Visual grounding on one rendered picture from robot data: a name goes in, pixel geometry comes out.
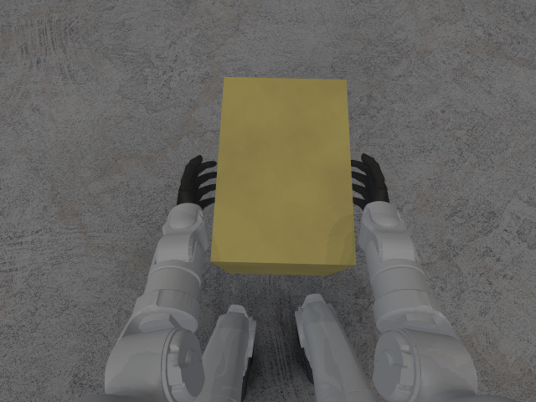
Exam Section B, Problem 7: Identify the right robot upper arm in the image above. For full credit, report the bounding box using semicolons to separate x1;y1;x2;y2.
373;327;517;402

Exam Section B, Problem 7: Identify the right robot forearm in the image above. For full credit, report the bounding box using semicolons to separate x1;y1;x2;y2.
358;201;477;376

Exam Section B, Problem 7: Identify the left robot thigh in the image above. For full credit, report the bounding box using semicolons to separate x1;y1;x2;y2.
191;312;256;402

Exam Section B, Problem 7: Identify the left robot upper arm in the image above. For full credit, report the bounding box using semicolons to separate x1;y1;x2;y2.
70;327;205;402

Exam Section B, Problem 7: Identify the carton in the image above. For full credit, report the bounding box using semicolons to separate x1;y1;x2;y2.
210;77;356;276

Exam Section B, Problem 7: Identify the left robot forearm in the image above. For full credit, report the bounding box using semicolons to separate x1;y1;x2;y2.
105;203;209;390

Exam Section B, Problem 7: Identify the robot thigh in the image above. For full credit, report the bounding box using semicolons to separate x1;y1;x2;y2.
295;301;379;402
191;312;256;402

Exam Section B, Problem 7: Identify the robot right hand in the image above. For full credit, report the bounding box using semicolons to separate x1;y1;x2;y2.
351;153;389;210

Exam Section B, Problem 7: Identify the robot left hand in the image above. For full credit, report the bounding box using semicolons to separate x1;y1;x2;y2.
177;155;217;209

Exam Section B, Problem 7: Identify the right robot thigh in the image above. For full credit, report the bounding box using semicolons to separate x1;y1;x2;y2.
295;301;379;402

